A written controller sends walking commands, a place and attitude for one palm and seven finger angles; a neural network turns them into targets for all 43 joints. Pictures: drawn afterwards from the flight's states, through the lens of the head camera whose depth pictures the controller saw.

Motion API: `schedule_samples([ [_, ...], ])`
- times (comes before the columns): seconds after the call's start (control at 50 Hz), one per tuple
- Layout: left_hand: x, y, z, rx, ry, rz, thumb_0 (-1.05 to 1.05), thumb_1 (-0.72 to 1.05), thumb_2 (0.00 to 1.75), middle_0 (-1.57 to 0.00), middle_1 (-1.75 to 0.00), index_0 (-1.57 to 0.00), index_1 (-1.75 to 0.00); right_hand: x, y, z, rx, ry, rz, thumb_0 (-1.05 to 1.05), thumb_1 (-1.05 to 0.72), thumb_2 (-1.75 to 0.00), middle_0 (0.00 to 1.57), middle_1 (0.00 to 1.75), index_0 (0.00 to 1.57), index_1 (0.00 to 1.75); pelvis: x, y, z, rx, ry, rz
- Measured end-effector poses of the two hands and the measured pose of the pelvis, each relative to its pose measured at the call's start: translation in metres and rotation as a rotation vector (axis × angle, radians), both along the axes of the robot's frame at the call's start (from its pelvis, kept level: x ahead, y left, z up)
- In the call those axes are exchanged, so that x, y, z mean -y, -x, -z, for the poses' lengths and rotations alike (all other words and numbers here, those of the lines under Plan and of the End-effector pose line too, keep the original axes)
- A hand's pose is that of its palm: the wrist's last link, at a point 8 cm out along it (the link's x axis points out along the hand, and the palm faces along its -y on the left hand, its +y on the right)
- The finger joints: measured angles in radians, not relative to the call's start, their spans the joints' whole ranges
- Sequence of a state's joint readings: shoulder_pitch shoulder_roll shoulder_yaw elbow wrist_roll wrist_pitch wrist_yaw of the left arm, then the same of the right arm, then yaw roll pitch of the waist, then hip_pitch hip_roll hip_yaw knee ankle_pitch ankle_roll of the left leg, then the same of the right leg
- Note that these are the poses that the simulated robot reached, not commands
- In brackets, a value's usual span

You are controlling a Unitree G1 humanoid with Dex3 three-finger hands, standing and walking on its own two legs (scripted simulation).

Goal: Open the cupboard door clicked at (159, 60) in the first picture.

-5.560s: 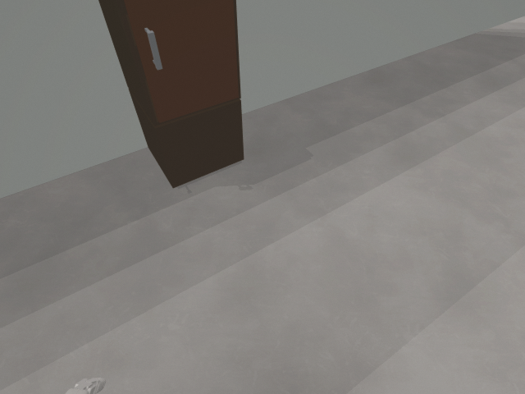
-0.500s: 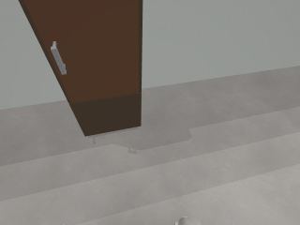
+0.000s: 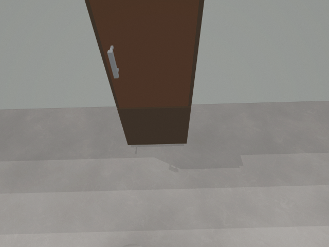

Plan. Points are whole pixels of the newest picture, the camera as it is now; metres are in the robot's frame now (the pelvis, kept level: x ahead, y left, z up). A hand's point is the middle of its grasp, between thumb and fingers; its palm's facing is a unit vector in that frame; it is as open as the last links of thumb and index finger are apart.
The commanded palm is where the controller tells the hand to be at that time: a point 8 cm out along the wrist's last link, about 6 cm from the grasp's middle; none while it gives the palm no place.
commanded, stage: take the last steps up to it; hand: left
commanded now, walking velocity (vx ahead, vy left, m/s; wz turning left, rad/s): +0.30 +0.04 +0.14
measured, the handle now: (114, 62) +0.82 +0.28 -0.03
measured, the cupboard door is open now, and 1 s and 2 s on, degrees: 0 0 0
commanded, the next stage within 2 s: come to a stop and stand still in 0.92 s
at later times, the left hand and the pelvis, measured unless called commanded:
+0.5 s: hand (90, 246) +0.14 +0.22 -0.17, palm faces +0.03 -0.98 -0.18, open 7.4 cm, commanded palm none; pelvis +0.09 +0.04 +0.00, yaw +2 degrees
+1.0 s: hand (107, 216) +0.22 +0.20 -0.17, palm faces +0.14 -0.97 -0.18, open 7.3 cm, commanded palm none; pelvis +0.25 +0.02 +0.00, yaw +4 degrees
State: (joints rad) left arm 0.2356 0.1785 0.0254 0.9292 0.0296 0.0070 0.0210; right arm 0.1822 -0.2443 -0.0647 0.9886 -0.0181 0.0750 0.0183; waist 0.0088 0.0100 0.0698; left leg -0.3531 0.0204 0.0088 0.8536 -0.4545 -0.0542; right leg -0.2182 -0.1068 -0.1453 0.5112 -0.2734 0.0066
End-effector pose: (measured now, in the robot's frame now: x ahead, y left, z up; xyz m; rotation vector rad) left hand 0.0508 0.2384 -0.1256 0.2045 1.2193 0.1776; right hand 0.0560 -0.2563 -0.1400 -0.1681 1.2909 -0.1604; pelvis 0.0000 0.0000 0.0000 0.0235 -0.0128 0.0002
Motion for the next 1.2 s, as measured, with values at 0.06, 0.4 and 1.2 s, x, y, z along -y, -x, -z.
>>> schedule_samples([
  [0.06,-0.018,0.028,0.013,-0.054,0.018,-0.051,0.01,0.90,0.90,-0.20,-0.30,-0.21,-0.30,-0.016,-0.014,-0.004,0.023,0.022,-0.050,0.01,-0.91,-0.90,0.20,0.30,0.19,0.30,-0.013,0.000,0.004,-0.003,0.015,-0.020],
  [0.4,-0.054,-0.016,0.014,-0.103,0.071,-0.066,0.01,0.91,0.90,-0.20,-0.30,-0.20,-0.30,-0.091,0.033,-0.010,-0.131,-0.025,0.014,0.00,-0.91,-0.90,0.20,0.30,0.20,0.30,-0.050,-0.056,-0.007,0.009,0.030,-0.039],
  [1.2,-0.017,-0.185,0.029,-0.264,0.117,-0.156,0.01,0.91,0.90,-0.20,-0.30,-0.20,-0.30,-0.091,-0.332,-0.010,0.135,-0.001,-0.099,-0.02,-0.94,-0.90,0.20,0.30,0.20,0.30,-0.046,-0.290,0.001,0.010,0.025,-0.038],
])
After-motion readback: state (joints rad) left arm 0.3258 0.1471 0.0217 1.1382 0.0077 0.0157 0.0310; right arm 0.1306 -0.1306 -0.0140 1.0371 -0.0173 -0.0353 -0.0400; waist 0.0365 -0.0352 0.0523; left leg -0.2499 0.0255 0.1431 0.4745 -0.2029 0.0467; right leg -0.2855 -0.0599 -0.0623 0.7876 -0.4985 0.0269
